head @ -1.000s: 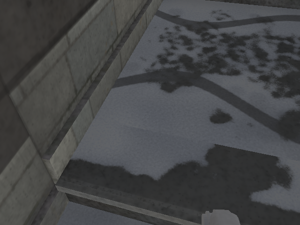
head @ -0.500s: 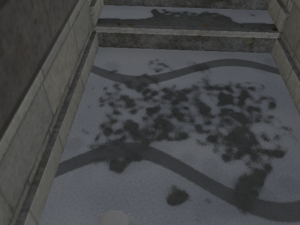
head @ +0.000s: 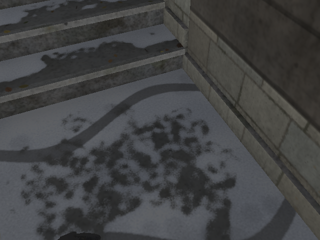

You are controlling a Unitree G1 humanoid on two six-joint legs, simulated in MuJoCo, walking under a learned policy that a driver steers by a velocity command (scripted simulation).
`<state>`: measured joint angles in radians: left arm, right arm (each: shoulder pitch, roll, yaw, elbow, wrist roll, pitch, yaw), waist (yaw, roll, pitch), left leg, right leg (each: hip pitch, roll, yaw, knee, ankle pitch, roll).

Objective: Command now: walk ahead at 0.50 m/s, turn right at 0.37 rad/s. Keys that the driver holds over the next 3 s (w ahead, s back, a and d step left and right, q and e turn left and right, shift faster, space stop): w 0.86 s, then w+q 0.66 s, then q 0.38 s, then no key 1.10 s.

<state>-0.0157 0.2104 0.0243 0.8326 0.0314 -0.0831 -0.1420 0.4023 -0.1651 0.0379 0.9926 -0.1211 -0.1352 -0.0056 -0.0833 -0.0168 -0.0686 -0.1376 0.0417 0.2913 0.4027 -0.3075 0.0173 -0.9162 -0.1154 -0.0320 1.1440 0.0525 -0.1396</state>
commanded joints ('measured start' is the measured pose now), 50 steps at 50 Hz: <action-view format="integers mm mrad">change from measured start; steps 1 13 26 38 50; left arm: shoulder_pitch -100 549 367 321 -10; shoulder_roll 29 194 167 66 97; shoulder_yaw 6 125 98 78 54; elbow -97 75 34 -66 -180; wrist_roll -13 32 -63 -52 -75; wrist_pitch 1 -12 -31 5 6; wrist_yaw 5 157 139 179 131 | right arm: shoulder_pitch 12 -244 -359 -165 -73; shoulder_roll -147 -82 -155 -113 -222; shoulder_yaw -35 -75 -112 -103 -129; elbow -70 -178 -295 -133 -109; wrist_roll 19 78 174 104 147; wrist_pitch -6 -11 53 46 36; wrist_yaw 23 68 12 -15 -20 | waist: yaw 9 275 86 90 25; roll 67 -42 -90 106 105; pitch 89 36 128 37 87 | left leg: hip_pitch -10 -804 -365 -125 -97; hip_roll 194 58 13 174 178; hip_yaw -78 -352 -264 -570 -538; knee -242 984 245 -201 -143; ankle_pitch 320 -122 187 99 18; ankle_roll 174 17 8 240 219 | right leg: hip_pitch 240 1224 687 180 451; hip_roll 38 -177 -95 -16 69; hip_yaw -31 505 165 107 40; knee -242 -812 -872 266 -625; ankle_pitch -30 -62 -15 -268 -191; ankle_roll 34 -171 -46 98 165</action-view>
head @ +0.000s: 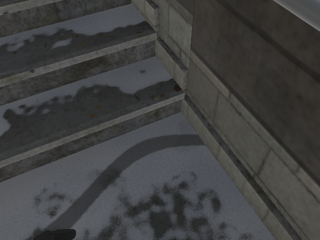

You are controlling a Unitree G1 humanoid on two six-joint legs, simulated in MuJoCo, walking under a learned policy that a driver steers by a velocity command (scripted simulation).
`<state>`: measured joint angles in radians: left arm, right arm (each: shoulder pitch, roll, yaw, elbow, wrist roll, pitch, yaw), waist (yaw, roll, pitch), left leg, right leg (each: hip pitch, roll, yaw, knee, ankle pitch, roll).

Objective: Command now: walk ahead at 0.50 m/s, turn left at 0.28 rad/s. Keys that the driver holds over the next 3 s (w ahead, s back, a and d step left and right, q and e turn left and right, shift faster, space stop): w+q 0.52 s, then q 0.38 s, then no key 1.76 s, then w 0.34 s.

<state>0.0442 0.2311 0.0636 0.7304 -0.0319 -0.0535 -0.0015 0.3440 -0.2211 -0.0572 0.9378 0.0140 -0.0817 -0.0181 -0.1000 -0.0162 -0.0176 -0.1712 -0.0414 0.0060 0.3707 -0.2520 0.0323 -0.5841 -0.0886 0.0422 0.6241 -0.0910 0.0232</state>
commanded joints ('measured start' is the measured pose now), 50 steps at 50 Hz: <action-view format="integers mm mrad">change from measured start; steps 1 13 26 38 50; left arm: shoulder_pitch -9 244 382 334 104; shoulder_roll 84 106 169 126 102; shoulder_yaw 16 15 41 3 -15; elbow -61 65 137 26 11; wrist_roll -2 53 60 80 63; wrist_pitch -27 -52 -38 40 40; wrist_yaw -1 35 28 17 26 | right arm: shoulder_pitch -21 -170 -434 -96 33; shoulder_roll -168 -71 -75 -188 -197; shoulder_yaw -38 -29 -14 -58 -50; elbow -54 -173 -305 -226 -187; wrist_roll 4 15 -78 -18 -14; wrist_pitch -9 32 74 55 69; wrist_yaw -6 17 109 25 4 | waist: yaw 73 90 177 146 55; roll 113 -87 -116 54 86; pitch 22 5 132 -105 -22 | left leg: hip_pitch -68 -709 -419 -30 81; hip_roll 246 136 81 207 223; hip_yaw -256 -129 117 -271 -376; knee -54 873 238 -24 -97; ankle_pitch -48 132 147 787 449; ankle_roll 182 -9 64 210 210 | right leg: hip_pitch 197 484 588 81 6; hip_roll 49 -184 -192 -17 39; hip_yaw -44 27 -262 -9 32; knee -146 -448 -445 566 257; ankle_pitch -76 58 104 -293 -126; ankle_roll -8 -136 -104 -1 6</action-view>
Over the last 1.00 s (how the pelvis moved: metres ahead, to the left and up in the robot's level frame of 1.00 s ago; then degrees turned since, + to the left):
0.51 -0.01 0.00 -2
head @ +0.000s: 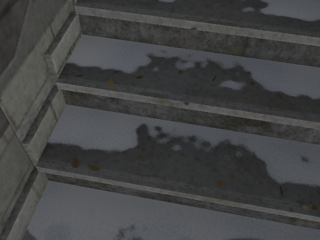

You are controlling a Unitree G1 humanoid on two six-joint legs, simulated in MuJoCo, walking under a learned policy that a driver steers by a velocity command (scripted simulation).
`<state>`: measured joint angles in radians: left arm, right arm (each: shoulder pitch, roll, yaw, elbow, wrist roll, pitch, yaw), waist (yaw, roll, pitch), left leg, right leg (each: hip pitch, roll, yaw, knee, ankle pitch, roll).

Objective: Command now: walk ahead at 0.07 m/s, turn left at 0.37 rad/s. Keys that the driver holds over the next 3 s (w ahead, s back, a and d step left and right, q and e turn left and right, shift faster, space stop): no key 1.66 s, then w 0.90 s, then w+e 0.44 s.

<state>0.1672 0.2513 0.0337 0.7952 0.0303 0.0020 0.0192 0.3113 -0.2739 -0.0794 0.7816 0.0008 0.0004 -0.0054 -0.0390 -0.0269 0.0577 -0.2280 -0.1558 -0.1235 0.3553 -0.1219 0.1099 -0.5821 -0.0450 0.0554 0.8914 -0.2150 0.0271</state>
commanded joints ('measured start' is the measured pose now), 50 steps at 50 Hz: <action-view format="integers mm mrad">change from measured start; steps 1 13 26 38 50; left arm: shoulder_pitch -33 -36 10 -27 -27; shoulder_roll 81 136 152 133 143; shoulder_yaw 13 22 12 17 14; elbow -58 -54 -42 25 103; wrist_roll -4 2 1 -4 -9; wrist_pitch -14 -57 -71 -29 -38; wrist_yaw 6 10 -31 6 14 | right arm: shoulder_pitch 70 -57 -159 -191 -175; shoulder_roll -132 -184 -198 -121 -125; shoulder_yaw -24 -6 -10 35 45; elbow -14 -67 9 86 117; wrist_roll -3 -6 -2 -5 -5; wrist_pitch -11 13 19 10 5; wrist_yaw -11 -68 -57 -29 -32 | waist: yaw -3 60 84 56 54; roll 89 -128 41 103 45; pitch -85 -136 -133 -47 -56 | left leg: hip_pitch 130 -180 131 -11 4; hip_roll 327 97 231 216 189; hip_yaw -230 -55 1 -4 33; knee -70 528 129 71 88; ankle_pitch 338 -479 110 -42 -46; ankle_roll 138 -169 -131 -93 -95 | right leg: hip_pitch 25 478 316 350 337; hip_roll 4 -334 -16 47 44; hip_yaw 12 357 73 -33 -17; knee -25 -577 -517 -422 -446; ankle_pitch -17 502 82 43 46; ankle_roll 1 -313 -82 -14 -24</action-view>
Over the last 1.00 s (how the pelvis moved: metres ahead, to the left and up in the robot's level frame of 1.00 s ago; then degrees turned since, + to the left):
0.40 0.13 0.00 33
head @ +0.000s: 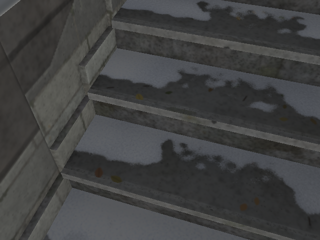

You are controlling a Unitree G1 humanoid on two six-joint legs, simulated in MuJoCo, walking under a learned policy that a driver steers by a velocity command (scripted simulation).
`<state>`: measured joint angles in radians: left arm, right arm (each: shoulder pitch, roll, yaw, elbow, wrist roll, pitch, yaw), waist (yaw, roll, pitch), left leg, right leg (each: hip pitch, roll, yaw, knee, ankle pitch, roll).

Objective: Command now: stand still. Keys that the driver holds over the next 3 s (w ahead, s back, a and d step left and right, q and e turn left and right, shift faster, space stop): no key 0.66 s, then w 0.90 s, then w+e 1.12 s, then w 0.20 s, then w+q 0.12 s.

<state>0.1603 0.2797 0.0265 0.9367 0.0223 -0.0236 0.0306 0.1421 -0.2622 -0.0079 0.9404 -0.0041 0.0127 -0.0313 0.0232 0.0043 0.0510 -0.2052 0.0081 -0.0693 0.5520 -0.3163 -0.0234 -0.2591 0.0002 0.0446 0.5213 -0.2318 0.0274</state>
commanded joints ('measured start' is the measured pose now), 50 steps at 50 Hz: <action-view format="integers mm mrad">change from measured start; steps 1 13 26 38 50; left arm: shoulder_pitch -16 -16 4 -7 285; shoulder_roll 122 125 108 109 145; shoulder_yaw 23 20 13 19 46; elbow -32 -11 19 69 121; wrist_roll -2 -6 -6 -3 -24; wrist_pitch -11 -2 -7 21 -121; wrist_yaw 0 7 4 -21 -37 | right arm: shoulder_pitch -1 46 97 158 84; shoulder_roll -124 -128 -126 -141 -124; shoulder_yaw -22 -17 -6 -12 -31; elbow -37 -11 11 -1 -107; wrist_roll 2 -2 3 -24 57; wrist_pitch -3 -7 -22 5 -146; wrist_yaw -9 -22 -24 3 3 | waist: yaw -15 -20 -13 -49 58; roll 19 -11 -9 24 -142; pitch -51 -46 -34 46 39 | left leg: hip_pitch -12 6 -25 -40 -636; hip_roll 19 8 6 43 45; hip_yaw -12 5 11 -108 -49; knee -102 -90 -104 -212 622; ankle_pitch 139 166 139 -376 -103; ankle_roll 33 6 10 108 73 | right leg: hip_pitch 10 -20 4 -123 433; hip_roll -8 -32 -14 -4 -320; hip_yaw -3 33 28 79 483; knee -76 -117 -108 -89 -324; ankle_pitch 65 0 -11 -420 -65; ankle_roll -22 -53 -49 -91 -270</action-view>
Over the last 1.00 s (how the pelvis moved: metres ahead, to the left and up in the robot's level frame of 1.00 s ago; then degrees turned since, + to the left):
0.03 -0.01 -0.01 3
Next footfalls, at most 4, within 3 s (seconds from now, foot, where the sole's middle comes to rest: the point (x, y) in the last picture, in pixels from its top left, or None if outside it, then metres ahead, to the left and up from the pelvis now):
1.32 left None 0.40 0.12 -0.77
1.86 right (191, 179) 0.69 -0.08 -0.60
2.36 left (182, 89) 1.04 -0.04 -0.43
2.90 right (281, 37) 1.20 -0.46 -0.27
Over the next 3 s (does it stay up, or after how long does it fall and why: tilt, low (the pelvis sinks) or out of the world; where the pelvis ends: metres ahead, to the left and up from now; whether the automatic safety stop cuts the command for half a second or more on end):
stays up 1.15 -0.31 0.40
